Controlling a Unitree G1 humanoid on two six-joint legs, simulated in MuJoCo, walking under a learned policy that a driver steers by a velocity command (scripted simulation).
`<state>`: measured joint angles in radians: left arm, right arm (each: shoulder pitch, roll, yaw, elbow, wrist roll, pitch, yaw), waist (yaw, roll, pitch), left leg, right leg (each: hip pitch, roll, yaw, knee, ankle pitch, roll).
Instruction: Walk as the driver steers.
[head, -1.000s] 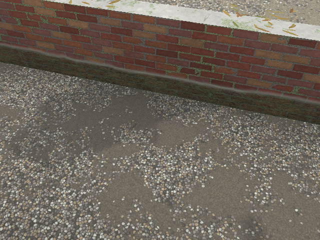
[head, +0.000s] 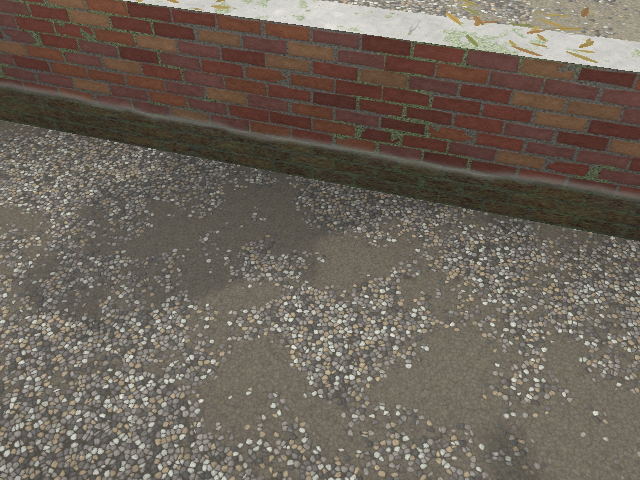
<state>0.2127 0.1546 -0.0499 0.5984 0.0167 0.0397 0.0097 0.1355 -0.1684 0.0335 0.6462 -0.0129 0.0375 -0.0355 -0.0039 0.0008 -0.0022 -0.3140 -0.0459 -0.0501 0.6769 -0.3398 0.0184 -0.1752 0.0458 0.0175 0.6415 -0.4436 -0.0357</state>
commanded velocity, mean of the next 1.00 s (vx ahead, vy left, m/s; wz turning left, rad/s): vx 0.50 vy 0.00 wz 0.00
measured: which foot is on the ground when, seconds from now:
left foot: down 0.00-1.00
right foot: down 0.00-1.00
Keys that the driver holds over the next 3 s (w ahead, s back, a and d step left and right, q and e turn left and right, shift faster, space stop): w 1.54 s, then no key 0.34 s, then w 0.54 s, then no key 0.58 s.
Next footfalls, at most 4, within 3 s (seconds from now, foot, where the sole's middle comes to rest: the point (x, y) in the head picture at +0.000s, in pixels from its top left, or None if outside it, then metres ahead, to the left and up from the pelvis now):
none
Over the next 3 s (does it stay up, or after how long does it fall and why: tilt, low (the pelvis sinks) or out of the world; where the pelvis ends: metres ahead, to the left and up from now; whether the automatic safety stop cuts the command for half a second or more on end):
stays up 0.02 0.00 0.02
